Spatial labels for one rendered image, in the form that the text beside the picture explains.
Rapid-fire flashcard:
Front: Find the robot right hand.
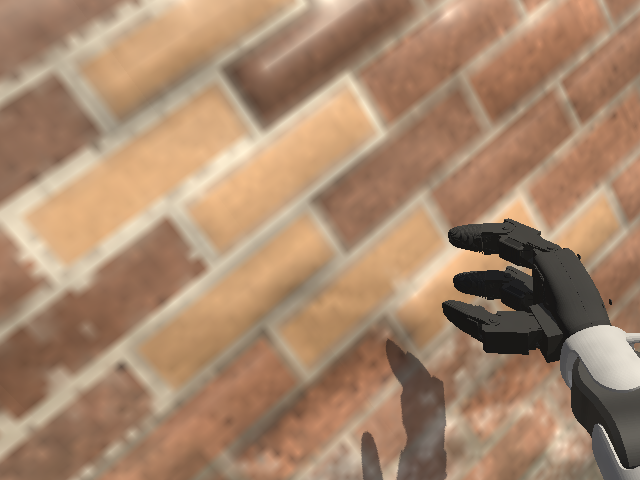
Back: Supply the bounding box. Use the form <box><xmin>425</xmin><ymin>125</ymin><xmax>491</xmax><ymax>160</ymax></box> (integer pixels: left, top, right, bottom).
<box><xmin>442</xmin><ymin>218</ymin><xmax>612</xmax><ymax>363</ymax></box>

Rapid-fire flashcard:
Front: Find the right robot forearm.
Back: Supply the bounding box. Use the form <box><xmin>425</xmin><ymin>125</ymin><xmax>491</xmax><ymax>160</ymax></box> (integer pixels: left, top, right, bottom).
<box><xmin>560</xmin><ymin>325</ymin><xmax>640</xmax><ymax>480</ymax></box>

